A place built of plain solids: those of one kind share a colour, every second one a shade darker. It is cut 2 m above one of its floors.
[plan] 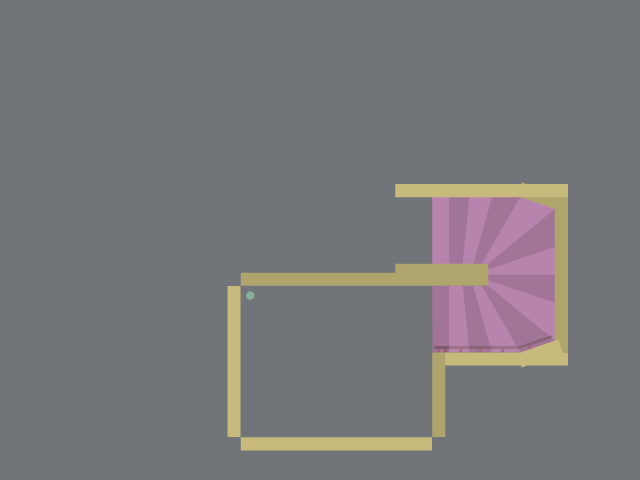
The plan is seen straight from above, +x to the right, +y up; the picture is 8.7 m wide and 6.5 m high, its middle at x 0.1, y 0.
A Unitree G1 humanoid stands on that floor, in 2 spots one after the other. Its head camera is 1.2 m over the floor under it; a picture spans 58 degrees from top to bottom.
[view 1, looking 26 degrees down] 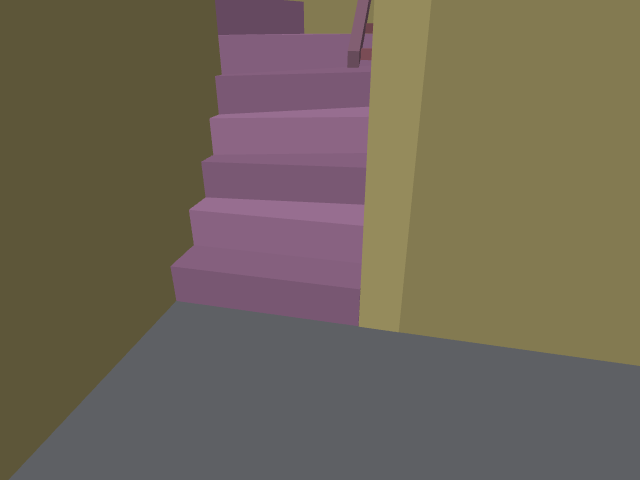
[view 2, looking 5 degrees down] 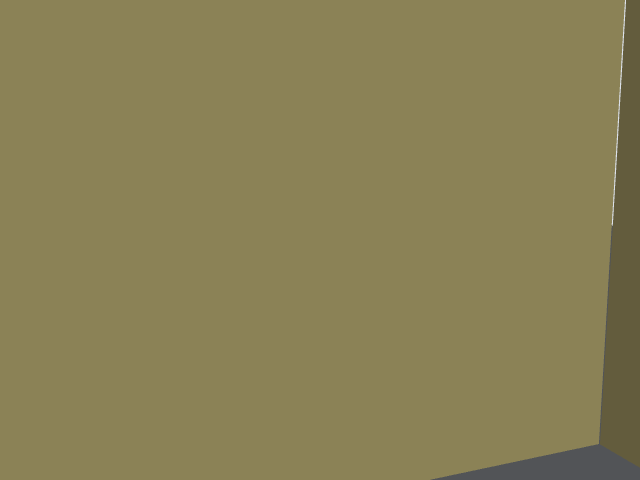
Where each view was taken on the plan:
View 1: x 0.05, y -1.71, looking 13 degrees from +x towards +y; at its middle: tread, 2.06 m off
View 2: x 0.96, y -1.11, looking -107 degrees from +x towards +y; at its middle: wall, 1.64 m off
